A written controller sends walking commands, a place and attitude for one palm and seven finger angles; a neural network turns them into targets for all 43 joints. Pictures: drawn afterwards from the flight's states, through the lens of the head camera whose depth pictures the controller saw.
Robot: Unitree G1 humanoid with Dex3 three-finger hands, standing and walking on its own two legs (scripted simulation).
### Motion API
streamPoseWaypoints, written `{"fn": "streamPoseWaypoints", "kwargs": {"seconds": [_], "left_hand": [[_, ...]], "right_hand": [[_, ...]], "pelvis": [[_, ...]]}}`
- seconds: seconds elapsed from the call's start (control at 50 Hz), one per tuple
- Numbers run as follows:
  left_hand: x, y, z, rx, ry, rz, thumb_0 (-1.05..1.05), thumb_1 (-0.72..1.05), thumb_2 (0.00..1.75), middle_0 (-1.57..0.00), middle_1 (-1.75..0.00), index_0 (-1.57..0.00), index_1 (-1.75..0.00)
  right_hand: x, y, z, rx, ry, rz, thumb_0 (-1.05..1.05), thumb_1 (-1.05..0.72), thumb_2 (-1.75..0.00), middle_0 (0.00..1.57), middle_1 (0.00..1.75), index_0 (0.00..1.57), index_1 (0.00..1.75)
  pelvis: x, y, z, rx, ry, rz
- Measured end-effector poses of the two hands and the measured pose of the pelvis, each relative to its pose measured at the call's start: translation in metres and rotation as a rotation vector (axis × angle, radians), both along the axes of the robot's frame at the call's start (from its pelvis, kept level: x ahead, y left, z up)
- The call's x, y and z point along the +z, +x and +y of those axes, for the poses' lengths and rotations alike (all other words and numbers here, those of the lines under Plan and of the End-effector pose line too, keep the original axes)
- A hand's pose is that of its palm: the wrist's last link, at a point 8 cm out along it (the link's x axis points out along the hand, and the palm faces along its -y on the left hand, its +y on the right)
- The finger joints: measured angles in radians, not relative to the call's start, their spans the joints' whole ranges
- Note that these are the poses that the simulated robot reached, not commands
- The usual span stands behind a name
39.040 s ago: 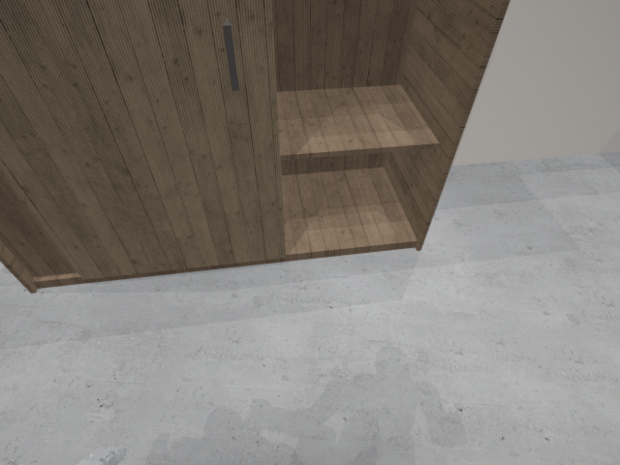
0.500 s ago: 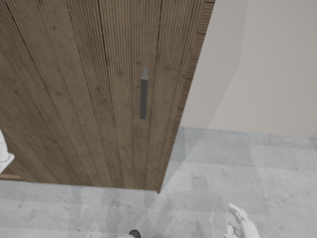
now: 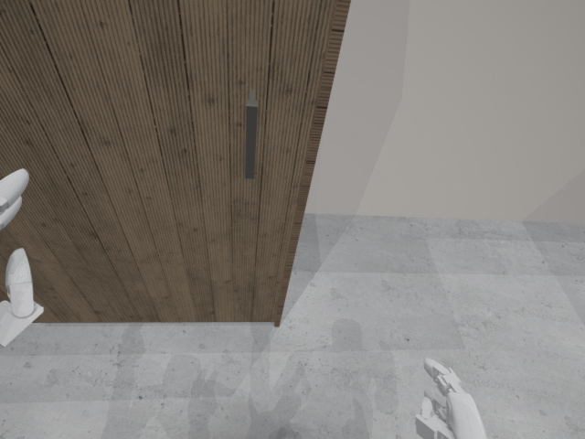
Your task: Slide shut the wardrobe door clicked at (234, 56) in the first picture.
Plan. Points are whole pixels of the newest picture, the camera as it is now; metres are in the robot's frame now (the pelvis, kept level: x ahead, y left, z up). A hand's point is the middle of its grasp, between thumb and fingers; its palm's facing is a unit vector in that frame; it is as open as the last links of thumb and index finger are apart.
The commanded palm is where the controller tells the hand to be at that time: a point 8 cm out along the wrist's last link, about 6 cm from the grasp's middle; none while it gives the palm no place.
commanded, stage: stop stepping back and stand still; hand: left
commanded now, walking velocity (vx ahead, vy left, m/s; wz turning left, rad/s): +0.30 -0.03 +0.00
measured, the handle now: (251, 136) +0.56 +0.10 +0.09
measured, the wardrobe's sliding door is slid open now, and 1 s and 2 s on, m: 0.00 0.00 0.00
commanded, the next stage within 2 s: let the arm hang, fingers relaxed in 0.56 s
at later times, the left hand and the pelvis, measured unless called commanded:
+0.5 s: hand out of the picture +0.13 +0.27 +0.18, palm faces +0.48 -0.75 -0.45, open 7.4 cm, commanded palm +0.06 +0.31 +0.17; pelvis -0.06 +0.00 -0.01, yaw +4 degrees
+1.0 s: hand out of the picture +0.04 +0.15 -0.18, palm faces +0.20 -0.97 -0.14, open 6.9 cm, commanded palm none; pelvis -0.04 -0.03 -0.03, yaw +10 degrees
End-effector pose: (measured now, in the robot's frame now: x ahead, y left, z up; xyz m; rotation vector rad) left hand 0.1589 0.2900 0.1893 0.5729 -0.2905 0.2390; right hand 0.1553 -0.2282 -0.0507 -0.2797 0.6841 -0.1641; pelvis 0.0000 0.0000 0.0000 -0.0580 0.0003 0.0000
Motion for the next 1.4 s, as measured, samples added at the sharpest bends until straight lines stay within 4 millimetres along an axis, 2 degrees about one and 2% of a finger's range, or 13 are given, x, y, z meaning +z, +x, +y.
{"fn": "streamPoseWaypoints", "kwargs": {"seconds": [0.2,0.36,0.46,0.54,0.6,0.68,0.72,0.78,0.86,0.92,0.98,1.22,1.4], "left_hand": [[-0.015,-0.076,0.019,0.265,-0.116,-0.052,0.02,0.89,0.90,-0.22,-0.31,-0.22,-0.30],[-0.033,-0.068,0.019,0.190,-0.179,-0.129,0.02,0.89,0.90,-0.21,-0.31,-0.21,-0.30],[-0.009,-0.067,0.020,0.151,-0.040,-0.132,0.02,0.89,0.90,-0.22,-0.31,-0.21,-0.30],[0.010,-0.077,0.011,0.150,0.061,-0.130,0.02,0.89,0.90,-0.21,-0.31,-0.21,-0.30],[0.003,-0.082,0.008,0.180,0.096,-0.095,0.02,0.89,0.90,-0.21,-0.31,-0.21,-0.30],[-0.025,-0.080,0.018,0.251,-0.009,-0.005,0.01,0.89,0.90,-0.21,-0.31,-0.22,-0.30],[-0.070,-0.068,0.028,0.299,-0.110,0.156,0.01,0.89,0.90,-0.21,-0.31,-0.21,-0.30],[-0.172,-0.059,0.029,0.354,-0.307,0.494,0.01,0.90,0.90,-0.20,-0.30,-0.20,-0.30],[-0.296,-0.084,-0.019,0.334,-0.480,0.995,0.01,0.91,0.90,-0.20,-0.30,-0.20,-0.30],[-0.343,-0.120,-0.076,0.284,-0.582,1.260,0.02,0.91,0.90,-0.20,-0.30,-0.20,-0.30],[-0.347,-0.136,-0.097,0.338,-0.677,1.234,-0.05,0.97,0.90,-0.21,-0.30,-0.21,-0.30],[-0.330,-0.191,-0.073,0.505,-0.604,1.413,-0.02,0.94,0.90,-0.21,-0.30,-0.21,-0.30],[-0.335,-0.212,-0.083,0.494,-0.657,1.482,0.01,0.91,0.90,-0.20,-0.30,-0.20,-0.30]], "right_hand": [[-0.033,-0.054,-0.015,0.039,0.000,0.123,0.01,-0.90,-0.89,0.21,0.30,0.20,0.30],[-0.026,-0.063,-0.017,-0.006,-0.074,0.010,0.01,-0.90,-0.90,0.21,0.30,0.20,0.30],[-0.024,-0.071,0.003,-0.005,0.012,0.001,0.01,-0.91,-0.90,0.21,0.30,0.20,0.30],[-0.038,-0.073,0.012,0.040,0.078,0.039,0.01,-0.90,-0.90,0.21,0.30,0.20,0.30],[-0.060,-0.068,0.010,0.059,0.098,0.082,0.01,-0.90,-0.90,0.21,0.30,0.20,0.30],[-0.068,-0.062,0.005,0.085,0.089,0.153,0.01,-0.90,-0.89,0.21,0.30,0.20,0.30],[-0.074,-0.061,0.002,0.108,0.096,0.203,0.01,-0.90,-0.89,0.21,0.30,0.20,0.30],[-0.089,-0.062,-0.001,0.127,0.076,0.256,0.01,-0.91,-0.90,0.21,0.30,0.20,0.30],[-0.104,-0.082,-0.008,0.100,0.051,0.330,0.01,-0.91,-0.89,0.21,0.30,0.20,0.30],[-0.107,-0.101,-0.018,0.086,0.043,0.414,0.01,-0.91,-0.89,0.21,0.30,0.20,0.30],[-0.114,-0.115,-0.028,0.075,0.047,0.524,0.01,-0.91,-0.89,0.21,0.30,0.20,0.30],[-0.104,-0.128,-0.028,0.026,0.087,0.599,0.01,-0.91,-0.90,0.20,0.30,0.20,0.30],[-0.099,-0.156,-0.014,0.015,0.081,0.667,0.01,-0.92,-0.90,0.20,0.30,0.20,0.30]], "pelvis": [[-0.005,-0.041,-0.009,0.041,0.064,-0.007],[-0.021,-0.054,0.007,0.077,0.053,0.000],[-0.014,-0.058,0.000,0.078,0.066,-0.017],[-0.015,-0.054,-0.005,0.076,0.048,-0.018],[-0.026,-0.052,-0.008,0.077,0.052,-0.020],[-0.022,-0.050,-0.005,0.103,0.052,-0.023],[-0.023,-0.048,-0.003,0.141,0.058,-0.010],[-0.035,-0.047,0.002,0.169,0.049,0.002],[-0.044,-0.047,-0.006,0.155,0.096,0.005],[-0.041,-0.044,-0.017,0.157,0.110,0.009],[-0.038,-0.041,-0.028,0.172,0.094,0.009],[-0.012,-0.038,-0.033,0.185,0.049,0.021],[-0.004,-0.043,-0.024,0.165,0.044,-0.006]]}}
